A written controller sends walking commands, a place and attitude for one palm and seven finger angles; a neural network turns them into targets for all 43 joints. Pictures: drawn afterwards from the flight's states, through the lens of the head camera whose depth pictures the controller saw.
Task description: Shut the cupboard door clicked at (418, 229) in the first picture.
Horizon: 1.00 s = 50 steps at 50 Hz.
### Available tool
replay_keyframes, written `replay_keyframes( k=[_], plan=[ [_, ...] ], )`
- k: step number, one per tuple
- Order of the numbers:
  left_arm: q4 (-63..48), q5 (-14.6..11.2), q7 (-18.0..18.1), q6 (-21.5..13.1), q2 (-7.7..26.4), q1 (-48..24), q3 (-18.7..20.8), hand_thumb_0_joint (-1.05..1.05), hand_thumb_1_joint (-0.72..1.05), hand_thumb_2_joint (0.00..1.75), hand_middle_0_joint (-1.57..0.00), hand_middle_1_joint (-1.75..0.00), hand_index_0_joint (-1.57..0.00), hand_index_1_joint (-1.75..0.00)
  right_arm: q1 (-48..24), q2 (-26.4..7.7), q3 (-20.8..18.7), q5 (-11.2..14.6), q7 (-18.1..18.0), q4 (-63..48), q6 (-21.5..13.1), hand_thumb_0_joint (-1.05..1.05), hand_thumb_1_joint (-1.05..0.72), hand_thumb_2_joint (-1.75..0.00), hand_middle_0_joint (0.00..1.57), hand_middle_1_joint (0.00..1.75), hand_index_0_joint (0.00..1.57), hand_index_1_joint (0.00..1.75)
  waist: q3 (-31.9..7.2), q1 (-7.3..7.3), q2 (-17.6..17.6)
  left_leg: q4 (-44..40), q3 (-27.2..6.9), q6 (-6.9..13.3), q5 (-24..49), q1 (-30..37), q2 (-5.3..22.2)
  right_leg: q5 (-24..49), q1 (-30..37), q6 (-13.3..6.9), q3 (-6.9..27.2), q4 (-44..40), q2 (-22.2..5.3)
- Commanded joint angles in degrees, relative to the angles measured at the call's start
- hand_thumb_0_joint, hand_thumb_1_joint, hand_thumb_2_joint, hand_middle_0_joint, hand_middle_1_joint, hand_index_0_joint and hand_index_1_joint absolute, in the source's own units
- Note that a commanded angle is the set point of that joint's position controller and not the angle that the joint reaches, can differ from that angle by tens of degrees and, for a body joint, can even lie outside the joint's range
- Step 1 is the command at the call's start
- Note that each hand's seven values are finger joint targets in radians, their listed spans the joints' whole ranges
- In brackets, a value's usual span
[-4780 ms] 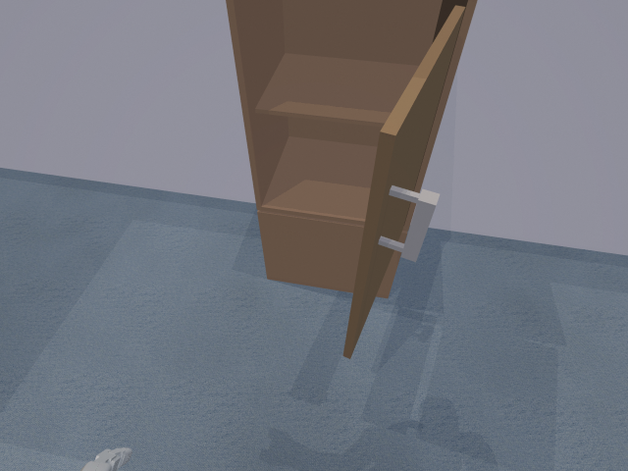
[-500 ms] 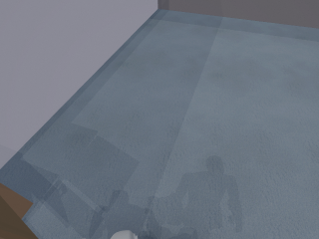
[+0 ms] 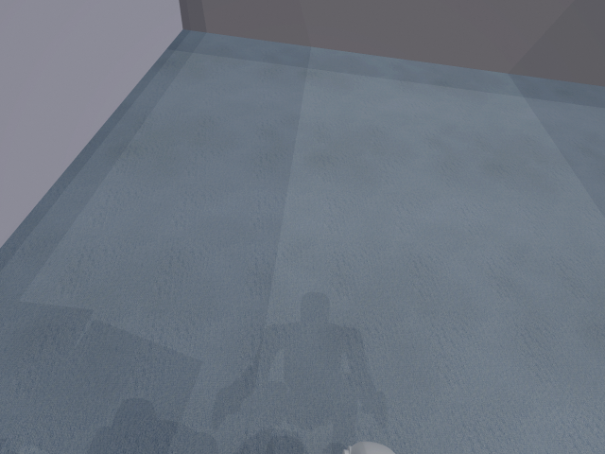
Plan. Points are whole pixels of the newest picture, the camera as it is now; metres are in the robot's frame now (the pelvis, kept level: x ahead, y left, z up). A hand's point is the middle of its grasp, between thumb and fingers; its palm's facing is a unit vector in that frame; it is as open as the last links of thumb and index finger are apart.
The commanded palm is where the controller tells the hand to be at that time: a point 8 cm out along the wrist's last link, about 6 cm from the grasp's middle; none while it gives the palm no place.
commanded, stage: walk around to get in front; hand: left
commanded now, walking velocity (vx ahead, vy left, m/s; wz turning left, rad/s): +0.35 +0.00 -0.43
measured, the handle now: out of the picture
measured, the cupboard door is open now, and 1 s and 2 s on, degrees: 76 76 76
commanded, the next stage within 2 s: walk to a spot facing it in 2.00 s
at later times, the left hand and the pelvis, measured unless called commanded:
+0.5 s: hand (279, 338) +0.35 +0.06 -0.17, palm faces -0.17 -0.97 -0.16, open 7.3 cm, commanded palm none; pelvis +0.20 -0.09 -0.02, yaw -11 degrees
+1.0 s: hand (260, 340) +0.35 +0.09 -0.20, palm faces -0.10 -0.99 -0.10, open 7.4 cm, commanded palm none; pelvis +0.43 -0.07 -0.03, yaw -14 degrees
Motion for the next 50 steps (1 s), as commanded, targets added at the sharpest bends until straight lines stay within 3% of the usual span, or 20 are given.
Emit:
replay_keyframes(
  k=[1, 6, 11, 14, 16, 17, 18, 19, 22, 26, 31, 35, 40, 43, 44, 45, 46, 47, 48, 50],
  plan=[
    [-4.3, -0.1, -0.3, -0.6, -1.2, -2.8, -0.6, 0.0, 0.9, 0.9, -0.2, -0.3, -0.2, -0.3, 5.7, -7.3, -2.0, 0.2, -0.4, -0.1, -1.7, 0.0, -0.9, -0.9, 0.2, 0.3, 0.2, 0.3, 4.2, -1.35, 8.9, -15.1, -7.9, 1.2, 0.9, 4.0, 13.4, 6.0, -10.3, 0.9, 1.2, -0.2, -2.7],
    [-6.2, 0.0, -0.4, -0.9, -2.1, -11.1, -1.5, 0.0, 0.9, 0.9, -0.2, -0.3, -0.2, -0.3, 11.1, -6.9, -2.0, -0.3, -0.3, 3.8, -1.7, 0.0, -0.9, -0.9, 0.2, 0.3, 0.2, 0.3, 6.3, -3.57, 8.0, -14.0, -4.7, 4.6, 10.0, 10.9, 15.1, 5.2, -13.9, 1.2, -1.9, -12.1, -4.2],
    [-7.4, -0.4, -0.1, -1.9, -3.4, -18.8, -2.7, 0.0, 0.9, 0.9, -0.2, -0.3, -0.2, -0.3, 15.2, -7.3, -1.8, -1.1, 0.2, 7.0, -1.0, 0.0, -0.9, -0.9, 0.2, 0.3, 0.2, 0.3, 8.3, -5.9, 9.8, -10.9, -0.1, 4.6, 20.9, 12.1, 15.3, 1.5, -6.7, -1.1, -6.3, -27.5, -1.8],
    [-5.7, -0.5, 0.3, -2.8, -2.2, -14.4, -2.4, 0.0, 0.9, 0.9, -0.2, -0.3, -0.2, -0.3, 14.0, -8.5, -2.0, -0.9, 0.2, 7.3, -0.8, 0.0, -0.9, -0.9, 0.2, 0.3, 0.2, 0.3, 4.5, -3.01, 10.8, -2.3, 3.2, 3.7, 39.7, 12.7, 15.7, -1.6, 4.0, -3.9, -8.2, -33.2, 1.7],
    [-1.0, -0.1, 1.0, -4.0, 1.0, 0.3, -1.5, 0.0, 0.9, 0.9, -0.2, -0.3, -0.2, -0.3, 11.2, -9.8, -2.3, -0.3, 0.5, 6.8, -0.6, 0.0, -0.9, -0.9, 0.2, 0.3, 0.2, 0.3, -4.6, 4.12, 7.6, 15.8, 6.3, 0.6, 44.1, 7.5, 12.7, 3.7, 25.2, -5.6, -9.7, -40.0, 4.7],
    [1.4, 0.2, 1.6, -4.7, 6.4, 7.8, 0.0, 0.0, 0.9, 0.9, -0.2, -0.3, -0.2, -0.3, 11.8, -7.7, -1.9, 0.4, 1.3, 6.0, -0.6, 0.0, -0.9, -0.9, 0.2, 0.3, 0.2, 0.3, -11.7, 7.37, -0.5, 30.3, 6.3, -1.7, 26.1, -7.7, 9.7, 4.7, 43.4, -8.4, 1.3, -40.7, -4.9],
    [2.9, -0.7, 2.6, -5.1, 12.4, 13.6, 1.5, 0.0, 0.9, 0.9, -0.2, -0.3, -0.2, -0.3, 12.3, -4.1, -1.2, 0.9, 1.1, 3.8, -0.9, 0.0, -0.9, -0.9, 0.2, 0.3, 0.2, 0.3, -19.2, 7.84, -11.5, 48.3, 2.0, -4.8, -17.9, -24.2, -0.3, 11.9, 56.2, -15.4, 27.9, -45.0, -20.8],
    [2.8, -2.0, 3.0, -4.5, 13.6, 11.9, 1.5, 0.0, 0.9, 0.9, -0.2, -0.3, -0.2, -0.3, 7.7, -5.6, -1.6, 1.1, 0.7, 2.5, -0.7, 0.0, -0.9, -0.9, 0.2, 0.3, 0.2, 0.3, -17.4, 7.17, -6.6, 55.1, -6.4, -3.1, -19.2, -27.8, 0.5, 14.8, 53.3, -17.4, 30.0, -49.7, -23.0],
    [1.0, -2.0, 3.2, -5.0, 5.3, 0.9, -1.0, 0.0, 0.9, 0.9, -0.2, -0.3, -0.2, -0.3, 3.1, -4.0, -2.0, 0.3, 0.6, 3.8, -0.1, 0.0, -0.9, -0.9, 0.2, 0.3, 0.2, 0.3, -2.1, 2.3, 1.6, 52.1, -10.5, -2.7, -6.3, -25.7, 5.7, 15.4, 29.8, -12.5, 17.2, -52.8, -16.8],
    [2.7, -1.1, 3.3, -6.4, 0.3, -0.7, -2.9, 0.0, 0.9, 0.9, -0.2, -0.3, -0.2, -0.3, 8.7, -0.5, -1.9, -0.6, 1.0, 6.3, 2.2, 0.0, -0.9, -0.9, 0.2, 0.3, 0.2, 0.3, 2.3, -3.38, -2.7, 43.9, -9.2, -3.3, -0.8, -20.1, 4.6, 17.3, 16.9, -9.3, 5.8, -56.9, -10.2],
    [2.4, -1.1, 3.4, -6.9, -0.3, 1.8, -2.7, 0.0, 0.9, 0.9, -0.2, -0.3, -0.2, -0.3, -0.1, -2.6, -2.3, -0.8, 2.0, 2.2, 2.2, 0.0, -0.9, -0.9, 0.2, 0.3, 0.2, 0.3, 3.7, -2.08, -4.9, 35.9, -9.9, -4.3, 5.7, -27.4, 4.9, 8.3, 20.6, -10.5, 6.0, -59.8, -9.7],
    [3.9, -1.2, 3.7, -7.4, 0.3, 7.1, -3.2, 0.0, 0.9, 0.9, -0.2, -0.3, -0.2, -0.3, -10.1, -3.7, -1.9, -0.6, 2.8, -1.3, 1.6, 0.0, -0.9, -0.9, 0.2, 0.3, 0.2, 0.3, 5.7, 0.63, -3.3, 27.7, -9.1, -4.2, 6.6, -31.6, 4.3, 15.6, 27.4, -11.2, 7.0, -58.8, -10.8],
    [5.6, -1.0, 4.3, -7.2, 2.1, 10.3, -3.2, 0.0, 0.9, 0.9, -0.2, -0.3, -0.2, -0.3, -16.7, -3.4, -1.4, -0.2, 3.5, -3.4, 1.0, 0.0, -0.9, -0.9, 0.2, 0.3, 0.2, 0.3, 7.0, 2.01, -1.6, 17.2, -7.2, -2.4, 4.9, -26.5, 2.2, 22.8, 31.5, -10.3, 6.4, -56.8, -12.3],
    [6.2, -0.9, 4.2, -7.0, 3.3, 10.1, -2.9, 0.0, 0.9, 0.9, -0.2, -0.3, -0.2, -0.3, -11.8, -4.4, -1.8, -0.3, 2.9, -1.9, 0.3, 0.0, -0.9, -0.9, 0.2, 0.3, 0.2, 0.3, 4.5, -0.68, -0.7, 11.1, -3.8, -0.4, 1.4, -15.7, -1.8, 35.3, 31.8, -9.3, 4.0, -48.0, -11.5],
    [6.5, -1.0, 4.1, -6.9, 3.2, 9.6, -2.8, 0.0, 0.9, 0.9, -0.2, -0.3, -0.2, -0.3, -5.7, -5.1, -2.1, -0.5, 2.3, 0.2, 0.0, 0.0, -0.9, -0.9, 0.2, 0.3, 0.2, 0.3, 1.5, -3.42, -0.4, 8.3, -2.9, 0.3, 3.1, -7.0, -3.7, 39.1, 29.6, -8.2, 2.1, -40.7, -9.8],
    [6.2, -1.3, 4.0, -6.9, 2.5, 9.0, -2.9, 0.0, 0.9, 0.9, -0.2, -0.3, -0.2, -0.3, 3.3, -7.7, -2.8, -0.8, 1.7, 2.8, -0.3, 0.0, -0.9, -0.9, 0.2, 0.3, 0.2, 0.3, -3.3, -7.23, 2.4, 5.0, -5.3, 1.8, 6.8, 6.7, -2.4, 35.9, 23.3, -6.3, 0.0, -28.7, -7.3],
    [5.3, -1.8, 3.5, -6.8, -0.8, 11.3, -3.1, 0.0, 0.9, 0.9, -0.2, -0.3, -0.2, -0.3, 11.4, -14.6, -4.5, -1.6, 1.1, 4.8, -0.7, 0.0, -0.9, -0.9, 0.2, 0.3, 0.2, 0.3, -11.1, -9.01, 15.5, 2.5, -24.5, 6.6, 7.6, 21.5, 12.7, 12.9, 9.6, -2.9, -4.3, -11.2, -0.3],
    [3.9, -2.1, 3.1, -6.9, -1.3, 10.3, -3.6, 0.0, 0.9, 0.9, -0.2, -0.3, -0.2, -0.3, 15.1, -17.3, -4.7, -0.7, 0.8, 5.7, -0.3, 0.0, -0.9, -0.9, 0.2, 0.3, 0.2, 0.3, -12.9, -8.96, 20.9, -5.2, -38.3, 11.1, 11.3, 25.5, 22.2, -17.7, -0.4, -2.3, -2.2, 3.1, 4.4],
    [3.9, -1.7, 3.4, -6.4, 0.1, 7.7, -3.0, 0.0, 0.9, 0.9, -0.2, -0.3, -0.2, -0.3, 10.3, -15.0, -4.3, -0.1, 0.7, 5.3, 0.2, 0.0, -0.9, -0.9, 0.2, 0.3, 0.2, 0.3, -8.3, -7.4, 13.0, -8.2, -35.3, 11.4, 1.1, 17.6, 22.0, -17.5, -1.9, -3.3, 1.7, 6.9, 1.0],
    [4.2, -1.1, 2.6, -5.5, -1.9, 4.0, -2.8, 0.0, 0.9, 0.9, -0.2, -0.3, -0.2, -0.3, 1.7, -9.3, -2.8, 0.0, 0.5, 2.8, -0.4, 0.0, -0.9, -0.9, 0.2, 0.3, 0.2, 0.3, 1.2, -4.37, 6.4, -12.6, -28.6, 7.9, -7.6, 2.9, 18.0, -8.2, -3.1, -2.7, 2.3, 6.9, -3.3]
  ],
)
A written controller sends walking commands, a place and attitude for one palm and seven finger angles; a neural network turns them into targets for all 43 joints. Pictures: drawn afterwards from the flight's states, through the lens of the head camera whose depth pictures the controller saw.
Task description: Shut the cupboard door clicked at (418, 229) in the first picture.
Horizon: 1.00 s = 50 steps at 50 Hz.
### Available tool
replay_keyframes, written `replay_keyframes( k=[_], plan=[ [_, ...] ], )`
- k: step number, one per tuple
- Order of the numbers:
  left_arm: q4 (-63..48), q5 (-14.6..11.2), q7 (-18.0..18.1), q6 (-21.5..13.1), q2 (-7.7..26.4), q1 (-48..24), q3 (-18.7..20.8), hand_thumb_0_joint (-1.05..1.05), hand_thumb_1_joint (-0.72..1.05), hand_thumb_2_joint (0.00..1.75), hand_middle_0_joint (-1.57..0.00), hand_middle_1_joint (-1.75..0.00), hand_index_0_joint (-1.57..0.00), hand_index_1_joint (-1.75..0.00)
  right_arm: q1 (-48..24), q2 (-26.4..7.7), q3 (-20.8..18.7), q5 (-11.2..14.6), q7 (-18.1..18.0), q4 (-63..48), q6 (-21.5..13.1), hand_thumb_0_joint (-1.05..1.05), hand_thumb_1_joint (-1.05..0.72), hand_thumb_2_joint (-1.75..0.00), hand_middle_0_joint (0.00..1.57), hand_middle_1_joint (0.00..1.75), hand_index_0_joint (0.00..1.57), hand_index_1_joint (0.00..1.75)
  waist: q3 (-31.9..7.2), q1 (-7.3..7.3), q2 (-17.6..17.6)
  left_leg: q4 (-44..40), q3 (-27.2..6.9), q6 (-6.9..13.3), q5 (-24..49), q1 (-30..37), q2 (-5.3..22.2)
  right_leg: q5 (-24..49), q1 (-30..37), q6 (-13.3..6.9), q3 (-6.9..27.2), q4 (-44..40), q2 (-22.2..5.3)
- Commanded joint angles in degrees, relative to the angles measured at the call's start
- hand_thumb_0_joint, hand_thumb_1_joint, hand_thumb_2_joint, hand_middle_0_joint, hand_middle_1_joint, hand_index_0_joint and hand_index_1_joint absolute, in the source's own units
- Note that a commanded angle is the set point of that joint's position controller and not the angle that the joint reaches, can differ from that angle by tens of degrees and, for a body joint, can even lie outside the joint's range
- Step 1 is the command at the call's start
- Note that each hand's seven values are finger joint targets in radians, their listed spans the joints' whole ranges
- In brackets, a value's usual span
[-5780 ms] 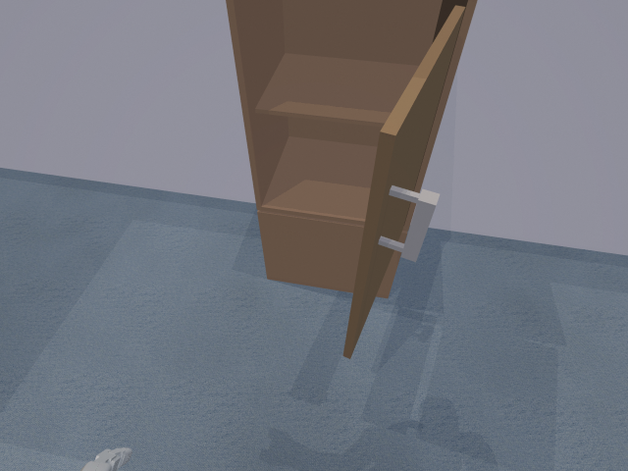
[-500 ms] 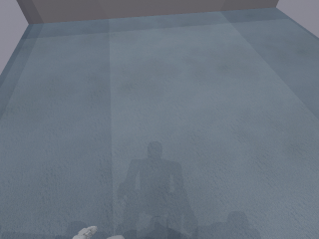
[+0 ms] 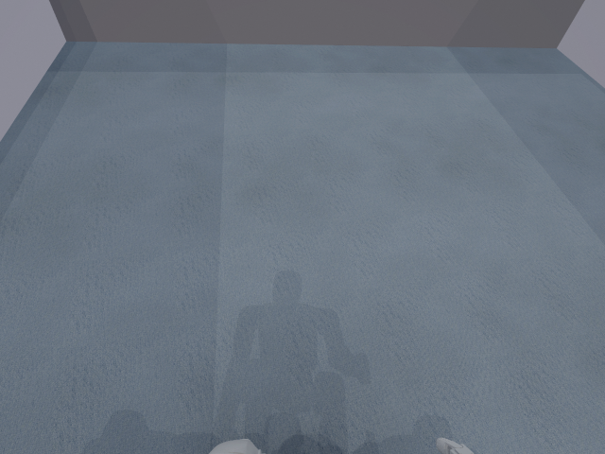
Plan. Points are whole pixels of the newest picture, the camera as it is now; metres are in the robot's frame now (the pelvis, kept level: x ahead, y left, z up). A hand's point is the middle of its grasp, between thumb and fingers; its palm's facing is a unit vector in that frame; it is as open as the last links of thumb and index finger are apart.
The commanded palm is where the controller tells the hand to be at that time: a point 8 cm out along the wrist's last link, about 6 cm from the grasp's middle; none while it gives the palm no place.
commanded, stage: walk around to get in front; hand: left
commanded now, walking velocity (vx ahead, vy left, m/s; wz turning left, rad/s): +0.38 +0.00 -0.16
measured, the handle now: out of the picture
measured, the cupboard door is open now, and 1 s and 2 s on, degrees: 76 76 76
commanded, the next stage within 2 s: walk to a spot facing it in 1.00 s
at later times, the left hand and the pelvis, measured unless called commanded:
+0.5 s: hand (260, 317) +0.36 +0.11 -0.15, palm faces -0.14 -0.97 -0.19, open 7.4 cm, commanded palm none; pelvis +0.22 -0.05 +0.00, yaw -6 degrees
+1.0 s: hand (245, 313) +0.38 +0.15 -0.19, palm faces +0.07 -0.99 -0.12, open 7.4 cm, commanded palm none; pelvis +0.43 -0.02 +0.00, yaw -2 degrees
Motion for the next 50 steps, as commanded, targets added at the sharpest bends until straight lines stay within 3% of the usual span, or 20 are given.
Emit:
replay_keyframes(
  k=[1, 4, 8, 16, 20, 22, 23, 24, 25, 26, 28, 32, 36, 42, 44, 45, 46, 47, 48, 50],
  plan=[
    [-6.4, 0.5, -0.7, -1.1, 4.8, -5.5, 1.8, 0.0, 0.9, 0.9, -0.2, -0.3, -0.2, -0.3, 10.9, -6.6, -1.5, 0.3, -1.3, 1.7, -0.1, 0.0, -0.9, -0.9, 0.2, 0.3, 0.2, 0.3, 0.2, -4.76, 3.6, -27.0, -20.9, 3.1, -7.9, 9.2, 17.6, 9.3, -20.7, 0.3, 3.0, 13.9, -6.0],
    [-5.6, 0.9, -0.6, 0.8, 1.8, -1.7, 1.8, 0.0, 0.9, 0.9, -0.2, -0.3, -0.2, -0.3, 11.1, -4.6, -0.9, 0.5, -1.6, 2.8, -1.0, 0.0, -0.9, -0.9, 0.2, 0.3, 0.2, 0.3, 0.3, -1.91, 6.7, -28.6, -12.2, 1.7, -3.5, 4.9, 13.7, 14.5, -18.6, 1.5, 2.1, 10.1, -6.1],
    [-7.6, 0.9, -0.9, 1.9, 2.5, -5.6, 2.6, 0.0, 0.9, 0.9, -0.2, -0.3, -0.2, -0.3, 13.8, -4.6, -1.2, 0.6, -1.7, 3.8, -1.4, 0.0, -0.9, -0.9, 0.2, 0.3, 0.2, 0.3, 1.7, -1.75, 6.4, -31.0, -9.2, 2.8, -1.7, 7.4, 13.3, 21.1, -24.3, 2.9, 2.3, 6.0, -7.1],
    [-13.2, 0.7, -1.5, 1.2, 3.5, -21.8, 2.0, 0.0, 0.9, 0.9, -0.2, -0.3, -0.2, -0.3, 23.1, -5.1, -1.3, -0.1, -1.6, 7.8, -1.0, 0.0, -0.9, -0.9, 0.2, 0.3, 0.2, 0.3, 4.0, -6.44, 6.3, -28.1, -5.0, 4.5, 10.6, 19.5, 14.6, 19.8, -26.1, 2.9, -3.1, -17.3, -6.4],
    [-13.9, 0.7, -1.5, 0.2, 3.7, -22.7, 2.0, 0.0, 0.9, 0.9, -0.2, -0.3, -0.2, -0.3, 24.0, -5.9, -1.3, -0.5, -1.4, 8.6, -0.5, 0.0, -0.9, -0.9, 0.2, 0.3, 0.2, 0.3, 2.5, -6.16, 7.7, -22.4, -2.5, 3.6, 20.1, 21.4, 15.1, 16.3, -18.4, 0.9, -5.5, -25.2, -3.2],
    [-10.9, 1.0, -1.2, -0.9, 5.6, -12.9, 2.5, 0.0, 0.9, 0.9, -0.2, -0.3, -0.2, -0.3, 23.1, -6.3, -1.4, -0.2, -1.4, 8.8, -0.3, 0.0, -0.9, -0.9, 0.2, 0.3, 0.2, 0.3, -3.9, -1.49, 5.5, -8.8, 0.6, 1.3, 32.7, 20.9, 12.6, 18.1, -3.6, -0.5, -8.0, -31.8, 0.4],
    [-7.9, 1.2, -0.9, -1.7, 8.7, -4.1, 3.3, 0.0, 0.9, 0.9, -0.2, -0.3, -0.2, -0.3, 22.2, -5.8, -1.4, 0.3, -1.0, 8.5, -0.4, 0.0, -0.9, -0.9, 0.2, 0.3, 0.2, 0.3, -9.8, 2.54, 2.6, 3.0, 2.4, -0.9, 28.9, 13.0, 10.7, 20.5, 11.6, -2.2, -4.1, -32.4, -2.4],
    [-5.9, 1.5, 0.0, -2.4, 15.3, 3.9, 5.1, 0.0, 0.9, 0.9, -0.2, -0.3, -0.2, -0.3, 23.6, -2.8, -0.9, 1.0, -0.4, 6.8, -0.7, 0.0, -0.9, -0.9, 0.2, 0.3, 0.2, 0.3, -18.3, 4.88, -10.6, 20.4, 5.2, -3.6, 5.7, -2.8, 4.2, 21.9, 28.2, -7.0, 14.7, -34.8, -17.3],
    [-4.9, 0.1, 0.2, -2.3, 19.1, 6.8, 5.5, 0.0, 0.9, 0.9, -0.2, -0.3, -0.2, -0.3, 21.4, -2.9, -0.5, 1.1, -0.5, 4.6, -0.6, 0.0, -0.9, -0.9, 0.2, 0.3, 0.2, 0.3, -20.6, 4.17, -14.0, 33.9, -1.3, -4.4, -19.0, -12.7, -0.9, 29.7, 32.6, -11.3, 28.5, -40.3, -25.4],
    [-5.7, -0.2, 0.8, -1.8, 17.4, 2.7, 5.4, 0.0, 0.9, 0.9, -0.2, -0.3, -0.2, -0.3, 18.5, -4.1, -1.3, 1.3, -0.8, 4.0, -0.3, 0.0, -0.9, -0.9, 0.2, 0.3, 0.2, 0.3, -16.1, 3.46, -7.2, 39.1, -6.6, -3.3, -16.0, -14.4, 2.0, 27.1, 27.3, -12.3, 25.1, -41.8, -25.8],
    [-7.0, -0.1, 0.8, -2.1, 12.4, -4.2, 3.9, 0.0, 0.9, 0.9, -0.2, -0.3, -0.2, -0.3, 12.7, -2.0, -1.3, 0.9, -0.7, 3.6, 0.0, 0.0, -0.9, -0.9, 0.2, 0.3, 0.2, 0.3, -6.9, 1.55, -2.1, 39.1, -8.6, -3.8, -8.4, -16.7, 5.6, 27.3, 13.8, -9.2, 17.7, -43.4, -22.3],
    [-7.3, 0.8, 1.1, -2.8, 6.3, -8.6, 2.1, 0.0, 0.9, 0.9, -0.2, -0.3, -0.2, -0.3, 17.1, 1.3, -1.4, -0.1, -0.2, 5.0, 2.4, 0.0, -0.9, -0.9, 0.2, 0.3, 0.2, 0.3, -0.4, -4.55, -3.6, 29.1, -7.1, -5.0, -2.5, -10.1, 6.3, 22.6, -2.2, -5.5, 2.7, -48.7, -16.4],
    [-7.9, 0.7, 0.9, -3.2, 7.0, -9.2, 1.9, 0.0, 0.9, 0.9, -0.2, -0.3, -0.2, -0.3, 12.1, 0.9, -1.7, -0.1, 1.0, 2.0, 2.9, 0.0, -0.9, -0.9, 0.2, 0.3, 0.2, 0.3, 1.8, -4.87, -6.6, 16.9, -5.8, -5.7, 3.4, -10.3, 6.3, 17.9, -3.6, -5.7, -0.9, -51.3, -14.7],
    [-6.6, 0.6, 1.0, -3.1, 10.6, -5.4, 2.3, 0.0, 0.9, 0.9, -0.2, -0.3, -0.2, -0.3, 3.3, -1.9, -1.4, 0.1, 2.1, -1.9, 1.4, 0.0, -0.9, -0.9, 0.2, 0.3, 0.2, 0.3, 1.6, -2.12, -5.4, 1.3, -2.5, -4.2, 3.3, -7.2, 3.7, 24.0, 5.7, -5.3, -0.8, -46.7, -16.1],
    [-6.4, 0.6, 1.0, -2.8, 11.6, -5.7, 2.5, 0.0, 0.9, 0.9, -0.2, -0.3, -0.2, -0.3, 6.6, -3.6, -1.8, -0.2, 1.7, -1.1, 1.0, 0.0, -0.9, -0.9, 0.2, 0.3, 0.2, 0.3, 0.4, -4.47, -2.3, -2.3, -0.9, -3.4, 2.0, 0.5, 1.6, 28.8, 5.0, -4.7, -2.0, -40.1, -15.9],
    [-6.4, 0.4, 0.9, -2.6, 11.4, -5.9, 2.5, 0.0, 0.9, 0.9, -0.2, -0.3, -0.2, -0.3, 12.6, -5.2, -2.4, -0.4, 1.4, 0.8, 0.7, 0.0, -0.9, -0.9, 0.2, 0.3, 0.2, 0.3, -2.5, -7.19, 0.9, -5.6, -0.1, -2.8, 3.4, 10.3, -0.2, 32.5, 2.1, -3.4, -4.8, -31.0, -13.7],
    [-7.0, 0.2, 0.6, -2.4, 9.2, -4.8, 2.4, 0.0, 0.9, 0.9, -0.2, -0.3, -0.2, -0.3, 21.5, -10.4, -3.7, -1.0, 0.8, 3.0, 0.4, 0.0, -0.9, -0.9, 0.2, 0.3, 0.2, 0.3, -8.1, -10.5, 11.3, -10.0, -9.8, -0.5, 0.2, 22.4, 5.2, 27.1, -4.6, -0.9, -7.6, -15.3, -8.6],
    [-8.8, -0.6, 0.0, -2.1, 6.1, -3.9, 1.7, 0.0, 0.9, 0.9, -0.2, -0.3, -0.2, -0.3, 27.2, -17.0, -5.2, -1.1, 0.1, 4.5, 0.3, 0.0, -0.9, -0.9, 0.2, 0.3, 0.2, 0.3, -11.3, -11.3, 26.5, -19.1, -31.6, 4.3, 0.5, 31.3, 20.1, -1.9, -19.6, 2.0, -9.2, 3.6, -0.1],
    [-10.4, -0.2, 0.1, -1.9, 8.3, -7.7, 1.7, 0.0, 0.9, 0.9, -0.2, -0.3, -0.2, -0.3, 26.5, -16.5, -4.5, -0.3, -0.6, 4.6, 0.9, 0.0, -0.9, -0.9, 0.2, 0.3, 0.2, 0.3, -10.3, -11.29, 20.8, -23.2, -35.2, 6.2, -3.1, 29.2, 22.8, -4.8, -23.4, 0.9, -1.2, 11.9, -0.9],
    [-9.0, -0.1, -0.2, -1.5, 7.0, -9.3, 2.0, 0.0, 0.9, 0.9, -0.2, -0.3, -0.2, -0.3, 16.2, -11.1, -3.0, 0.2, -1.1, 2.0, 0.5, 0.0, -0.9, -0.9, 0.2, 0.3, 0.2, 0.3, -5.2, -7.78, 12.6, -24.7, -27.2, 4.2, -5.8, 18.9, 20.1, 4.7, -25.2, 0.7, 1.3, 15.3, -5.7]
  ],
)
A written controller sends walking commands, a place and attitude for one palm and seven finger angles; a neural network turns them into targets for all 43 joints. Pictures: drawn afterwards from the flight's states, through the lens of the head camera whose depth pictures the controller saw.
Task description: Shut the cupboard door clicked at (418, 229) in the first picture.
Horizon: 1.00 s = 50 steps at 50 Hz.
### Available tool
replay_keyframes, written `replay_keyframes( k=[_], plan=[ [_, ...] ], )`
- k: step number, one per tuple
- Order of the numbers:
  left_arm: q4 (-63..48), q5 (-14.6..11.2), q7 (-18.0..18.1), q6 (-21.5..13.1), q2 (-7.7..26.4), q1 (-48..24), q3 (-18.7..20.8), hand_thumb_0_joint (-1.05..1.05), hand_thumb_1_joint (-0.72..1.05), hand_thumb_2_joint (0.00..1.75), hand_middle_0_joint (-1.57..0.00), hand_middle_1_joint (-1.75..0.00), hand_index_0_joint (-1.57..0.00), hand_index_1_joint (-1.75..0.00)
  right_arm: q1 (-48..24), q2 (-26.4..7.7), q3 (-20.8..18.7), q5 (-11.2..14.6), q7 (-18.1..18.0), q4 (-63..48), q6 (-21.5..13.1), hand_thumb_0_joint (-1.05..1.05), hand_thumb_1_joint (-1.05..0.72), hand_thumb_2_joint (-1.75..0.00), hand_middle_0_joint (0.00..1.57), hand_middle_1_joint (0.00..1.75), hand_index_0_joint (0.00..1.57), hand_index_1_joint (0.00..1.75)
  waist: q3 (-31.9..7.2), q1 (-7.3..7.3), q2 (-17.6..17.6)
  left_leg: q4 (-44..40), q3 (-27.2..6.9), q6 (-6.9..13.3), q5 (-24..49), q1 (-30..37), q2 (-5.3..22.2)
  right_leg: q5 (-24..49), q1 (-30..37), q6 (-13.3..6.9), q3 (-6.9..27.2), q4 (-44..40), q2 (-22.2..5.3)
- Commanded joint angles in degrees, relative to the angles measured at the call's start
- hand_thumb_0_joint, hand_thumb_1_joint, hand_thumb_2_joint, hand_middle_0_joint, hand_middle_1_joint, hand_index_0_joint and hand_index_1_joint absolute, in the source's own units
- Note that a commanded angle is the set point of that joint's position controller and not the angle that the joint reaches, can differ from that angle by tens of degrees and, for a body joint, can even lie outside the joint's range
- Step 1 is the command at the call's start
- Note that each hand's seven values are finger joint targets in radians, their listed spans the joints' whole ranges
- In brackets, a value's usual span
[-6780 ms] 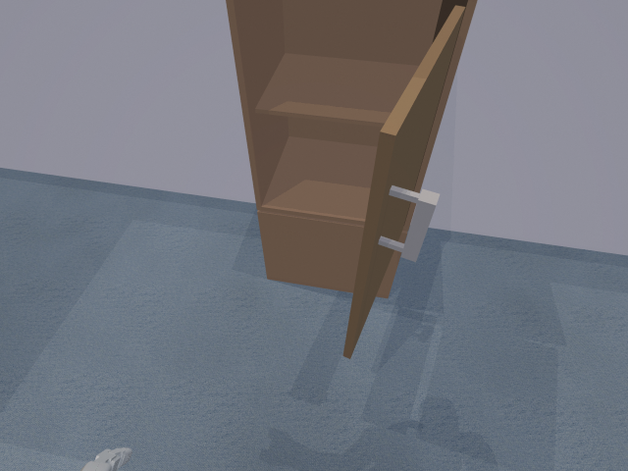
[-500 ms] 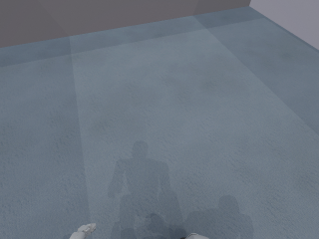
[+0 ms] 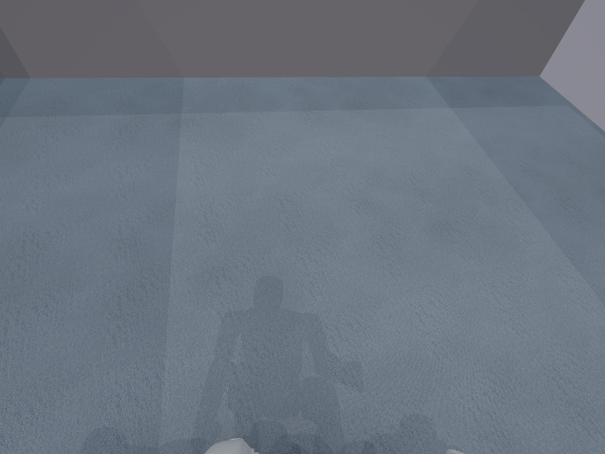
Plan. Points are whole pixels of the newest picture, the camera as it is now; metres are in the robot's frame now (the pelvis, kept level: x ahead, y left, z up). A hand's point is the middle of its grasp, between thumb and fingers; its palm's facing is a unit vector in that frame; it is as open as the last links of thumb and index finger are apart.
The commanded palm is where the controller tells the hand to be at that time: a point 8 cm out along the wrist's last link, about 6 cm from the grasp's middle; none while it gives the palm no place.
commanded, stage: walk to a spot facing it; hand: left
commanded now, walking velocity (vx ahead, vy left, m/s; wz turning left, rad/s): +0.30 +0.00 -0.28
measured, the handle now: out of the picture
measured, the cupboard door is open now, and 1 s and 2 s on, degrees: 76 76 76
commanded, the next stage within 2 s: none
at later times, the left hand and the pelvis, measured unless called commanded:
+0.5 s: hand (217, 386) +0.23 +0.15 -0.13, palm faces +0.14 -0.97 -0.22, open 7.4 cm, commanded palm none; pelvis +0.14 -0.03 +0.01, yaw +9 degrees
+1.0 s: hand out of the picture +0.08 +0.23 -0.17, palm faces +0.49 -0.84 -0.24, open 7.4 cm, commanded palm none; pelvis +0.13 +0.01 +0.01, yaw +27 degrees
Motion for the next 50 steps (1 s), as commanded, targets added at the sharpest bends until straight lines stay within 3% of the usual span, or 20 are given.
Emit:
replay_keyframes(
  k=[1, 4, 7, 12, 18, 19, 20, 21, 22, 24, 27, 35, 40, 41, 42, 43, 44, 45, 48, 50],
  plan=[
    [-6.0, 0.0, -0.6, -1.6, 4.5, -5.0, 1.0, 0.0, 0.9, 0.9, -0.2, -0.3, -0.2, -0.3, 11.0, -7.3, -1.0, 0.4, -1.6, 1.2, 0.2, 0.0, -0.9, -0.9, 0.2, 0.3, 0.2, 0.3, -1.2, -4.93, 8.6, -26.8, -21.3, 2.8, -5.6, 15.5, 17.5, 8.8, -23.9, -1.1, 5.4, 18.7, -3.5],
    [-4.3, 0.5, -0.4, 0.4, 1.4, -0.2, 0.8, 0.0, 0.9, 0.9, -0.2, -0.3, -0.2, -0.3, 9.3, -5.1, -0.2, 0.5, -1.9, 1.9, -0.5, 0.0, -0.9, -0.9, 0.2, 0.3, 0.2, 0.3, -0.5, -1.77, 7.4, -29.0, -12.3, 1.9, -3.2, 9.2, 14.6, 12.7, -19.5, -0.2, 5.3, 15.3, -3.1],
    [-5.3, 0.6, -0.1, 1.0, 0.5, -1.2, 0.9, 0.0, 0.9, 0.9, -0.2, -0.3, -0.2, -0.3, 10.3, -3.8, -0.2, 0.7, -2.2, 2.9, -0.6, 0.0, -0.9, -0.9, 0.2, 0.3, 0.2, 0.3, 0.3, -1.08, 5.6, -29.3, -10.1, 4.1, 7.0, 8.6, 12.7, 16.1, -19.6, 1.4, 4.1, 7.7, -4.0],
    [-8.1, 0.0, 0.6, 0.6, 0.6, -8.0, 0.2, 0.0, 0.9, 0.9, -0.2, -0.3, -0.2, -0.3, 13.1, -4.9, 0.0, 0.8, -2.1, 4.8, 0.1, 0.0, -0.9, -0.9, 0.2, 0.3, 0.2, 0.3, -2.0, -2.55, 7.9, -22.1, -10.0, 6.0, 30.4, 13.3, 10.4, 15.9, -14.6, 2.9, 1.1, -10.2, -1.3],
    [-10.0, -0.5, 1.3, 0.3, 3.0, -9.3, 1.0, 0.0, 0.9, 0.9, -0.2, -0.3, -0.2, -0.3, 11.9, -6.4, -1.2, 0.6, -2.1, 4.4, 3.0, 0.0, -0.9, -0.9, 0.2, 0.3, 0.2, 0.3, -3.4, -1.81, 11.4, -13.9, -14.9, 3.6, 26.9, 12.3, 9.0, 16.3, -5.8, 2.9, -0.5, -23.7, 1.6],
    [-9.7, -0.6, 1.3, -0.2, 4.1, -6.9, 1.3, 0.0, 0.9, 0.9, -0.2, -0.3, -0.2, -0.3, 11.2, -6.1, -1.4, 0.8, -1.9, 3.9, 3.2, 0.0, -0.9, -0.9, 0.2, 0.3, 0.2, 0.3, -4.4, -0.38, 8.8, -10.2, -14.0, 1.4, 21.7, 10.5, 6.7, 23.1, -0.6, 3.1, -0.1, -30.5, 0.4],
    [-9.0, -0.3, 1.7, -0.9, 7.5, -4.4, 2.0, 0.0, 0.9, 0.9, -0.2, -0.3, -0.2, -0.3, 12.2, -3.9, -1.2, 1.4, -1.6, 3.2, 3.1, 0.0, -0.9, -0.9, 0.2, 0.3, 0.2, 0.3, -7.9, 0.19, 1.4, -3.1, -10.4, -1.9, 11.9, 2.7, 2.7, 36.6, 10.9, 1.5, 5.9, -32.0, -6.8],
    [-8.6, 0.3, 2.3, -1.2, 13.2, -0.6, 3.3, 0.0, 0.9, 0.9, -0.2, -0.3, -0.2, -0.3, 12.8, -0.2, -0.7, 1.5, -1.3, 1.4, 3.2, 0.0, -0.9, -0.9, 0.2, 0.3, 0.2, 0.3, -10.4, 1.63, -13.9, 11.9, -3.7, -5.6, -17.6, -9.3, -5.0, 55.4, 20.0, -4.5, 17.7, -32.8, -21.9],
    [-9.1, -0.1, 2.4, -0.8, 13.9, 0.2, 3.1, 0.0, 0.9, 0.9, -0.2, -0.3, -0.2, -0.3, 12.7, -2.5, -1.3, 1.4, -1.8, 0.8, 3.9, 0.0, -0.9, -0.9, 0.2, 0.3, 0.2, 0.3, -12.3, 1.68, -11.7, 22.1, -8.1, -5.7, -24.7, -8.2, -3.3, 56.6, 15.7, -9.5, 17.6, -33.8, -26.8],
    [-11.1, -0.3, 2.7, -0.5, 9.8, -7.1, 2.4, 0.0, 0.9, 0.9, -0.2, -0.3, -0.2, -0.3, 11.5, -2.1, -1.6, 0.9, -1.4, 1.7, 5.3, 0.0, -0.9, -0.9, 0.2, 0.3, 0.2, 0.3, -7.1, -0.78, -10.0, 30.5, -9.6, -6.8, -17.9, -9.3, -0.2, 42.8, 7.6, -8.3, 12.6, -36.9, -22.0],
    [-12.3, -0.1, 2.7, -0.2, 7.0, -10.1, 1.5, 0.0, 0.9, 0.9, -0.2, -0.3, -0.2, -0.3, 9.3, -1.7, -1.6, 0.6, -0.4, 1.0, 6.1, 0.0, -0.9, -0.9, 0.2, 0.3, 0.2, 0.3, -3.8, -2.3, -6.3, 30.3, -8.1, -7.3, -11.5, -9.7, 0.4, 39.4, 3.5, -6.0, 2.8, -36.8, -17.3],
    [-14.1, 0.6, 2.2, 1.1, 10.7, -10.7, 2.4, 0.0, 0.9, 0.9, -0.2, -0.3, -0.2, -0.3, 1.9, -3.5, -1.8, 0.5, 0.8, -4.1, 7.1, 0.0, -0.9, -0.9, 0.2, 0.3, 0.2, 0.3, -1.0, -1.65, -9.4, 13.9, -3.4, -7.8, -8.5, -4.7, -0.2, 29.4, 0.1, -6.1, -4.9, -36.5, -17.4],
    [-14.9, 0.5, 1.6, 2.0, 13.6, -10.1, 3.5, 0.0, 0.9, 0.9, -0.2, -0.3, -0.2, -0.3, 1.2, -6.5, -1.9, 0.6, 0.9, -7.1, 6.0, 0.0, -0.9, -0.9, 0.2, 0.3, 0.2, 0.3, -5.0, -1.63, -7.8, -1.5, -1.0, -6.4, -4.7, 3.4, -1.7, 30.9, 2.4, -4.6, -6.6, -27.0, -18.3],
    [-15.2, 0.1, 1.5, 2.3, 13.3, -10.3, 3.4, 0.0, 0.9, 0.9, -0.2, -0.3, -0.2, -0.3, 4.2, -8.4, -2.4, 0.5, 0.9, -6.8, 5.6, 0.0, -0.9, -0.9, 0.2, 0.3, 0.2, 0.3, -7.2, -3.41, -3.1, -8.6, -2.6, -5.9, 0.8, 9.9, -1.8, 28.4, -0.1, -2.7, -7.6, -20.0, -17.1],
    [-16.4, -0.4, 1.2, 2.6, 11.4, -10.0, 3.3, 0.0, 0.9, 0.9, -0.2, -0.3, -0.2, -0.3, 8.4, -13.8, -3.6, 0.3, 0.7, -6.2, 5.0, 0.0, -0.9, -0.9, 0.2, 0.3, 0.2, 0.3, -9.7, -5.98, 10.3, -15.3, -14.4, -2.5, 11.5, 18.5, 5.1, 16.4, -9.7, 1.1, -9.0, -7.8, -12.0],
    [-19.8, -0.6, 0.9, 2.9, 7.6, -12.6, 2.2, 0.0, 0.9, 0.9, -0.2, -0.3, -0.2, -0.3, 11.1, -20.1, -4.9, 0.5, 0.1, -6.2, 4.8, 0.0, -0.9, -0.9, 0.2, 0.3, 0.2, 0.3, -8.7, -7.71, 25.9, -19.5, -33.0, 4.8, 32.8, 21.6, 18.9, -11.9, -23.8, 5.8, -6.5, 5.2, -3.7],
    [-20.6, -0.1, 1.1, 3.4, 9.6, -15.3, 1.9, 0.0, 0.9, 0.9, -0.2, -0.3, -0.2, -0.3, 12.7, -20.3, -4.5, 0.6, -0.4, -4.8, 5.0, 0.0, -0.9, -0.9, 0.2, 0.3, 0.2, 0.3, -9.8, -8.03, 17.5, -18.4, -32.2, 8.4, 32.2, 20.4, 21.1, -10.3, -23.6, 4.6, 1.1, 11.4, -3.4],
    [-20.1, 0.0, 1.1, 3.7, 9.2, -15.0, 2.2, 0.0, 0.9, 0.9, -0.2, -0.3, -0.2, -0.3, 9.8, -18.9, -4.1, 0.6, -0.9, -5.3, 4.8, 0.0, -0.9, -0.9, 0.2, 0.3, 0.2, 0.3, -9.0, -6.6, 16.4, -19.1, -29.6, 7.8, 23.7, 17.8, 17.5, -6.0, -24.5, 4.1, 3.2, 13.3, -3.8],
    [-17.4, 0.0, 0.5, 3.6, 10.2, -12.2, 2.8, 0.0, 0.9, 0.9, -0.2, -0.3, -0.2, -0.3, 0.4, -15.0, -2.6, 0.6, -1.3, -8.7, 4.7, 0.0, -0.9, -0.9, 0.2, 0.3, 0.2, 0.3, -7.4, -3.04, 13.5, -19.6, -24.1, 4.2, 13.0, 13.1, 9.9, 5.6, -23.1, 4.5, 5.2, 14.6, -3.0],
    [-16.4, 0.0, 0.4, 3.6, 10.3, -10.1, 2.7, 0.0, 0.9, 0.9, -0.2, -0.3, -0.2, -0.3, 0.5, -14.4, -2.5, 0.8, -1.4, -8.8, 4.4, 0.0, -0.9, -0.9, 0.2, 0.3, 0.2, 0.3, -9.2, -2.69, 10.5, -19.7, -22.5, 3.8, 14.0, 14.9, 7.8, 8.2, -21.9, 4.9, 5.1, 12.9, -1.9]
  ],
)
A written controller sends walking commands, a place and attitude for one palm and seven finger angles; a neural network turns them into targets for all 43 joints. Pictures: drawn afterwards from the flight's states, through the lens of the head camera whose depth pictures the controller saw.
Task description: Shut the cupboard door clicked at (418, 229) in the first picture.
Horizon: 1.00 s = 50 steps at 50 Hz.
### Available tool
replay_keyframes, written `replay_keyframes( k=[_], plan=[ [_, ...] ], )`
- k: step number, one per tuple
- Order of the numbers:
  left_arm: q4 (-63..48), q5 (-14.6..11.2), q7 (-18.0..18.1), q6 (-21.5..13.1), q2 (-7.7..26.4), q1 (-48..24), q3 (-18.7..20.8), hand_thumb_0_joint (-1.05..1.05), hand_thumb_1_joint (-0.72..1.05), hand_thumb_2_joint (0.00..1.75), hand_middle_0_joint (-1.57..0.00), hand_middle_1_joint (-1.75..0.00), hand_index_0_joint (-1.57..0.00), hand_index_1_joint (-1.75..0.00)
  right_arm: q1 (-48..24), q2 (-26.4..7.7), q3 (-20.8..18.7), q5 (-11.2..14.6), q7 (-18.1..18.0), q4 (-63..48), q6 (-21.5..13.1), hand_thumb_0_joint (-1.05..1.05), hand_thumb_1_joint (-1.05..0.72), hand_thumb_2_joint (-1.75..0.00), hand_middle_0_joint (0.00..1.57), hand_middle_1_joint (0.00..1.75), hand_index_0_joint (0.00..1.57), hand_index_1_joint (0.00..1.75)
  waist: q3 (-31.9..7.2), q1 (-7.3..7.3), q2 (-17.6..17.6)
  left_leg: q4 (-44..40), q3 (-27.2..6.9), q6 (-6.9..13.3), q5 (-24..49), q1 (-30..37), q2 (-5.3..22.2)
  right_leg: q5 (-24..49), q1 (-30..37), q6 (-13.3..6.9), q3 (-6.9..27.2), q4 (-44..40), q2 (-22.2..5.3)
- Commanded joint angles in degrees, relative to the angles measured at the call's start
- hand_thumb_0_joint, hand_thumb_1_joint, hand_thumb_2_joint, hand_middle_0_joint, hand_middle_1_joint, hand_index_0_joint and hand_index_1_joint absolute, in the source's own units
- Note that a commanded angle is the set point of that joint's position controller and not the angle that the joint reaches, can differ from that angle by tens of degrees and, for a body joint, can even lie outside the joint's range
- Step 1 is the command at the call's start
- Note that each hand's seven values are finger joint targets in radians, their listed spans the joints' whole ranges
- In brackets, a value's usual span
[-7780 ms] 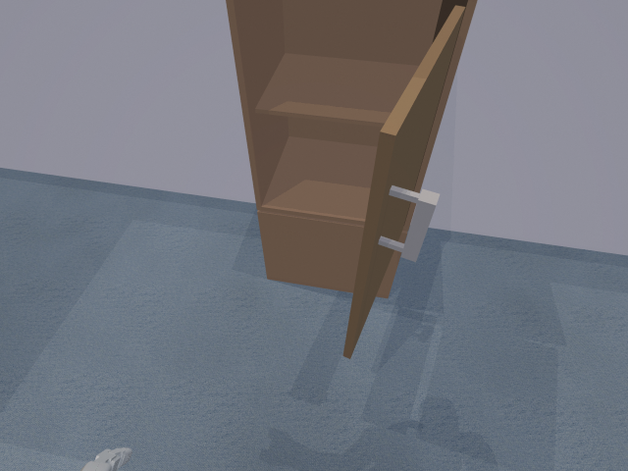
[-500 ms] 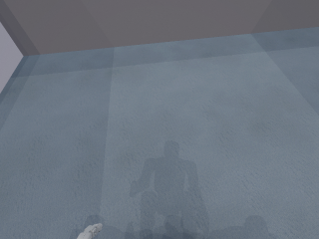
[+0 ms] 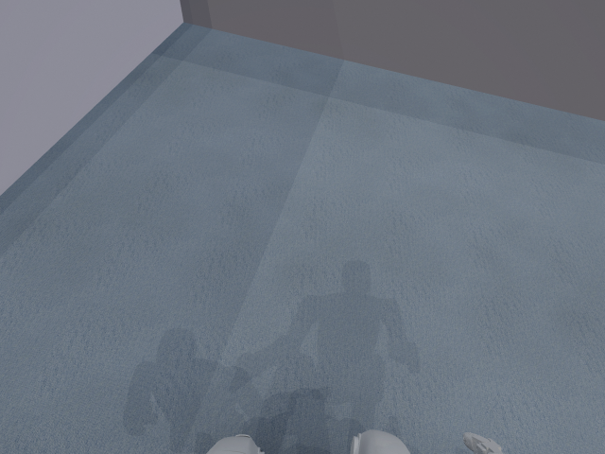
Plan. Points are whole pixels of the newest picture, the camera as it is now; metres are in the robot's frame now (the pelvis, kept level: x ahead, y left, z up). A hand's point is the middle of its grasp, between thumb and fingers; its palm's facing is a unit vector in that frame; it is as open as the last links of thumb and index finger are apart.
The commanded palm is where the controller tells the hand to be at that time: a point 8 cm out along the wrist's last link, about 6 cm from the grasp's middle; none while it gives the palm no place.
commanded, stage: walk to a spot facing it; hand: left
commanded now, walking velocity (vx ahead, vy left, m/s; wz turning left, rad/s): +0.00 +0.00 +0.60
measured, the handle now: out of the picture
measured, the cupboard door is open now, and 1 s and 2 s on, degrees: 76 76 76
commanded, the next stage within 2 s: none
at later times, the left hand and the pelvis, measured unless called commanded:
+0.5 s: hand out of the picture +0.01 +0.16 -0.13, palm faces +0.31 -0.91 -0.28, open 7.4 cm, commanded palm none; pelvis -0.02 -0.05 +0.01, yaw +19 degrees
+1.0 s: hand out of the picture -0.10 +0.22 -0.15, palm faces +0.61 -0.75 -0.27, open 7.4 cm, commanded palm none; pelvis -0.04 -0.01 +0.01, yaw +37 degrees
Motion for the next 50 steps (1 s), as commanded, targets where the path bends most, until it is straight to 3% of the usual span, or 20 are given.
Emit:
replay_keyframes(
  k=[1, 9, 12, 15, 16, 17, 18, 19, 21, 23, 28, 31, 33, 35, 36, 37, 38, 39, 43, 50],
  plan=[
    [-5.1, -0.3, -0.1, -2.1, 3.9, 0.8, 0.5, 0.0, 0.9, 0.9, -0.2, -0.3, -0.2, -0.3, 2.2, -10.9, -2.5, 0.2, -0.8, -3.4, -1.0, 0.0, -0.9, -0.9, 0.2, 0.3, 0.2, 0.3, -11.9, -1.74, 9.8, -16.1, -16.1, 5.0, 13.4, 12.1, 11.4, 6.0, -3.9, 0.7, 4.4, 1.0, 0.7],
    [-7.8, -0.9, 0.9, -2.1, 2.4, -3.0, -0.3, 0.0, 0.9, 0.9, -0.2, -0.3, -0.2, -0.3, 5.9, -11.2, -3.3, -0.5, -0.5, -1.6, 0.0, 0.0, -0.9, -0.9, 0.2, 0.3, 0.2, 0.3, -10.1, -3.75, 9.8, -16.6, -25.9, 7.9, 7.8, 10.9, 11.8, 0.0, 0.6, 0.1, 5.2, -15.0, 3.7],
    [-7.7, -1.3, 1.1, -2.4, 1.9, -0.2, -0.4, 0.0, 0.9, 0.9, -0.2, -0.3, -0.2, -0.3, 4.5, -11.0, -3.6, -0.6, -0.3, -1.9, 0.5, 0.0, -0.9, -0.9, 0.2, 0.3, 0.2, 0.3, -11.2, -2.53, 11.7, -15.5, -27.8, 7.4, 9.8, 7.6, 10.4, 0.3, 7.7, -0.8, 4.9, -23.3, 5.6],
    [-6.0, -1.4, 1.4, -2.9, 3.4, 7.1, 0.3, 0.0, 0.9, 0.9, -0.2, -0.3, -0.2, -0.3, 1.0, -9.6, -3.9, -0.1, 0.0, -3.2, 1.1, 0.0, -0.9, -0.9, 0.2, 0.3, 0.2, 0.3, -11.9, 1.2, 9.9, -12.2, -25.3, 2.7, 1.9, -3.1, 5.0, 9.7, 23.9, -2.2, 3.6, -41.5, 5.9],
    [-6.2, -0.6, 1.8, -3.6, 7.8, 8.9, 1.1, 0.0, 0.9, 0.9, -0.2, -0.3, -0.2, -0.3, 1.5, -6.2, -3.6, 0.4, 0.4, -3.7, 1.3, 0.0, -0.9, -0.9, 0.2, 0.3, 0.2, 0.3, -11.8, 2.3, -1.9, -0.9, -19.1, -1.6, -6.8, -12.7, -1.1, 4.2, 31.2, -5.4, 13.5, -51.8, -4.3],
    [-7.6, 0.3, 2.0, -3.7, 12.5, 6.2, 1.7, 0.0, 0.9, 0.9, -0.2, -0.3, -0.2, -0.3, 1.6, -3.4, -3.3, 0.3, 0.3, -5.1, 1.1, 0.0, -0.9, -0.9, 0.2, 0.3, 0.2, 0.3, -8.6, 2.24, -16.9, 15.7, -7.2, -5.9, -16.7, -20.6, -7.9, 0.8, 27.5, -11.9, 29.9, -56.4, -20.5],
    [-9.1, -0.3, 2.3, -3.5, 11.0, 1.7, 1.0, 0.0, 0.9, 0.9, -0.2, -0.3, -0.2, -0.3, 0.7, -7.3, -4.0, -0.4, 0.5, -4.7, 1.1, 0.0, -0.9, -0.9, 0.2, 0.3, 0.2, 0.3, -6.7, 0.65, -10.1, 25.4, -9.7, -4.8, -16.6, -16.1, -3.5, 2.8, 17.1, -13.3, 25.5, -55.7, -21.6],
    [-10.1, -0.3, 2.3, -3.9, 8.0, -3.1, 0.5, 0.0, 0.9, 0.9, -0.2, -0.3, -0.2, -0.3, 2.4, -7.1, -4.1, -0.5, 1.0, -3.7, 1.7, 0.0, -0.9, -0.9, 0.2, 0.3, 0.2, 0.3, -4.9, -2.16, -7.3, 30.3, -9.7, -4.7, -12.1, -14.6, -2.4, 4.9, 13.0, -12.5, 19.6, -55.1, -17.1],
    [-10.3, -0.5, 2.0, -4.1, 5.6, -6.4, -0.4, 0.0, 0.9, 0.9, -0.2, -0.3, -0.2, -0.3, 4.7, -6.0, -4.0, -0.5, 1.5, -1.4, 2.4, 0.0, -0.9, -0.9, 0.2, 0.3, 0.2, 0.3, -3.1, -4.21, -6.8, 35.6, -6.8, -5.8, -8.1, -13.4, -0.9, 14.3, 12.2, -10.6, 12.1, -51.4, -12.1],
    [-9.4, -0.3, 1.8, -4.7, 4.8, -3.9, -0.8, 0.0, 0.9, 0.9, -0.2, -0.3, -0.2, -0.3, 4.9, -4.9, -3.4, -0.3, 1.8, -1.0, 2.3, 0.0, -0.9, -0.9, 0.2, 0.3, 0.2, 0.3, -3.1, -3.41, -7.1, 34.1, -4.3, -6.8, -6.6, -13.8, -0.6, 24.5, 16.6, -10.2, 5.8, -48.2, -10.0],
    [-6.5, 0.1, 1.6, -4.3, 7.3, 4.2, -0.1, 0.0, 0.9, 0.9, -0.2, -0.3, -0.2, -0.3, -1.7, -4.1, -2.4, 0.0, 1.8, -2.8, 2.2, 0.0, -0.9, -0.9, 0.2, 0.3, 0.2, 0.3, -3.8, 0.92, -9.1, 21.8, -0.4, -7.7, -9.9, -11.2, 0.0, 34.4, 23.0, -10.8, 2.8, -45.1, -11.8],
    [-5.8, 0.3, 1.4, -4.0, 8.7, 5.1, 0.3, 0.0, 0.9, 0.9, -0.2, -0.3, -0.2, -0.3, -3.2, -4.0, -1.9, 0.3, 1.8, -3.5, 1.7, 0.0, -0.9, -0.9, 0.2, 0.3, 0.2, 0.3, -5.1, 1.95, -11.4, 13.3, 2.0, -7.0, -11.5, -6.7, -0.2, 38.2, 24.2, -11.0, 1.3, -42.7, -13.1],
    [-5.8, 0.3, 1.4, -3.7, 9.8, 4.7, 0.8, 0.0, 0.9, 0.9, -0.2, -0.3, -0.2, -0.3, -2.0, -4.2, -1.5, 0.5, 1.6, -3.4, 1.2, 0.0, -0.9, -0.9, 0.2, 0.3, 0.2, 0.3, -7.0, 1.71, -12.8, 7.3, 3.1, -6.2, -11.2, -3.1, -0.5, 41.6, 25.3, -10.6, 0.2, -39.6, -13.8],
    [-5.9, -0.2, 1.2, -3.4, 9.8, 3.5, 1.0, 0.0, 0.9, 0.9, -0.2, -0.3, -0.2, -0.3, 1.9, -5.7, -1.8, 0.4, 1.4, -2.6, 0.6, 0.0, -0.9, -0.9, 0.2, 0.3, 0.2, 0.3, -9.8, -0.38, -10.0, -3.9, 3.7, -5.5, -3.0, 4.6, -1.3, 39.9, 23.9, -7.7, -3.2, -33.5, -12.6],
    [-6.2, -0.7, 1.0, -3.2, 8.9, 2.9, 0.9, 0.0, 0.9, 0.9, -0.2, -0.3, -0.2, -0.3, 5.9, -8.3, -2.4, 0.2, 1.4, -1.6, 0.0, 0.0, -0.9, -0.9, 0.2, 0.3, 0.2, 0.3, -12.4, -2.81, -3.2, -11.9, 0.2, -4.5, 6.6, 14.1, 0.5, 35.0, 18.4, -5.2, -4.7, -24.1, -11.4],
    [-8.5, -1.3, 0.7, -3.0, 5.1, 3.1, 0.4, 0.0, 0.9, 0.9, -0.2, -0.3, -0.2, -0.3, 9.7, -15.2, -4.1, -0.1, 1.0, -1.4, -0.7, 0.0, -0.9, -0.9, 0.2, 0.3, 0.2, 0.3, -15.5, -5.0, 15.0, -13.5, -19.3, 1.7, 27.3, 26.0, 15.2, 6.2, 1.1, -0.4, -6.4, -10.9, -3.4],
    [-10.5, -1.0, 0.8, -2.6, 2.8, -0.2, -0.9, 0.0, 0.9, 0.9, -0.2, -0.3, -0.2, -0.3, 13.2, -18.5, -4.8, 0.6, 0.4, -0.1, -0.3, 0.0, -0.9, -0.9, 0.2, 0.3, 0.2, 0.3, -16.3, -6.36, 21.3, -11.6, -26.7, 7.9, 49.7, 27.5, 22.9, -14.1, -6.7, 1.0, -0.9, -3.3, -0.1],
    [-10.5, -0.7, 1.0, -2.1, 4.3, -1.9, -0.6, 0.0, 0.9, 0.9, -0.2, -0.3, -0.2, -0.3, 13.8, -17.0, -4.3, 0.3, 0.2, 0.6, 0.0, 0.0, -0.9, -0.9, 0.2, 0.3, 0.2, 0.3, -15.6, -6.49, 14.7, -10.1, -22.0, 9.9, 44.8, 24.6, 22.7, -11.4, -5.6, -0.1, 2.3, 0.9, -1.2],
    [-7.4, -0.6, 0.4, -2.0, 4.5, -1.7, -0.1, 0.0, 0.9, 0.9, -0.2, -0.3, -0.2, -0.3, 3.3, -11.5, -2.4, -0.1, -0.9, -2.3, -0.4, 0.0, -0.9, -0.9, 0.2, 0.3, 0.2, 0.3, -9.4, -2.56, 12.5, -12.9, -16.3, 5.8, 29.3, 14.6, 12.4, 1.5, -4.6, 0.5, 4.6, 2.6, -0.4],
    [-8.4, -0.7, 0.5, -1.9, 3.9, -3.4, -0.4, 0.0, 0.9, 0.9, -0.2, -0.3, -0.2, -0.3, 4.6, -11.7, -2.8, -0.3, -0.7, -2.2, -0.2, 0.0, -0.9, -0.9, 0.2, 0.3, 0.2, 0.3, -8.5, -3.0, 9.9, -14.9, -21.3, 7.2, 18.7, 13.3, 11.2, 2.5, -2.3, 1.2, 5.0, -8.1, 2.1]
  ],
)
